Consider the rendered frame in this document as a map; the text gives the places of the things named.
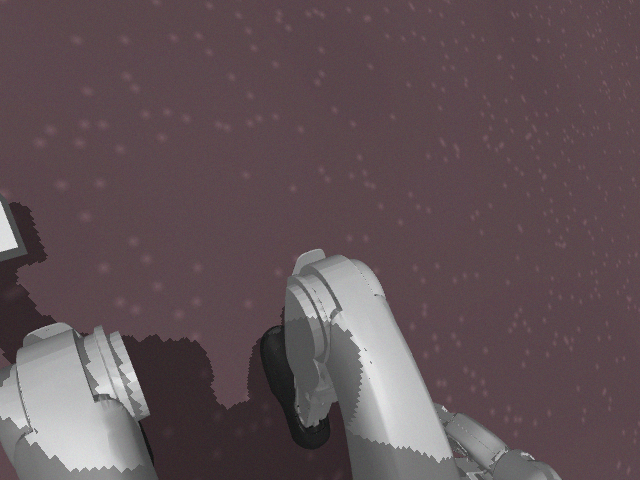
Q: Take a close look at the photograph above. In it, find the carton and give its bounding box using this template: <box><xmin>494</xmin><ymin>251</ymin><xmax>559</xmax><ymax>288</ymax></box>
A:
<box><xmin>0</xmin><ymin>193</ymin><xmax>28</xmax><ymax>262</ymax></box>

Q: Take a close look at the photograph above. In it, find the right robot hand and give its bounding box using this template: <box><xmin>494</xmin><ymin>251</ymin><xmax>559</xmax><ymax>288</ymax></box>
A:
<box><xmin>433</xmin><ymin>402</ymin><xmax>512</xmax><ymax>480</ymax></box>

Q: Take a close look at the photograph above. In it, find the right robot foot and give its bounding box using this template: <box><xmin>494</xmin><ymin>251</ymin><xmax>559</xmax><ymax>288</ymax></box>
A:
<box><xmin>260</xmin><ymin>325</ymin><xmax>330</xmax><ymax>450</ymax></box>

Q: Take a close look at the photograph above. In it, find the right robot arm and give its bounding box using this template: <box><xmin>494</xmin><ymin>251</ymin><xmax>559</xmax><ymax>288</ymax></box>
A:
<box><xmin>492</xmin><ymin>449</ymin><xmax>562</xmax><ymax>480</ymax></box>

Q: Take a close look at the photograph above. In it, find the left robot foot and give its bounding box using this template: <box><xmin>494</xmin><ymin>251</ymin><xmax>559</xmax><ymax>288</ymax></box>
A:
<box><xmin>138</xmin><ymin>421</ymin><xmax>154</xmax><ymax>466</ymax></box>

